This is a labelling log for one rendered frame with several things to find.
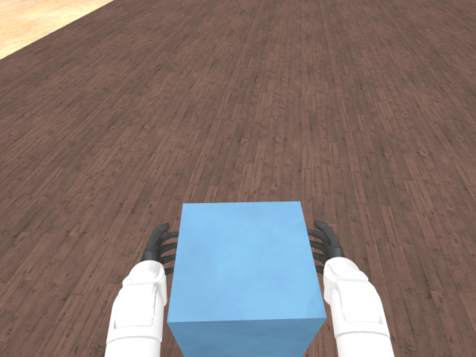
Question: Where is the left robot hand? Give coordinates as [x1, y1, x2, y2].
[141, 222, 179, 275]

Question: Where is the right robot forearm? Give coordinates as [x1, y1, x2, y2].
[324, 257, 394, 357]

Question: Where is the left robot forearm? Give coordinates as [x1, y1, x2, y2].
[105, 260, 167, 357]

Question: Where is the right robot hand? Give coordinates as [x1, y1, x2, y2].
[307, 220, 346, 275]

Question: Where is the carton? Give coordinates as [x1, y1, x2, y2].
[167, 202, 327, 357]

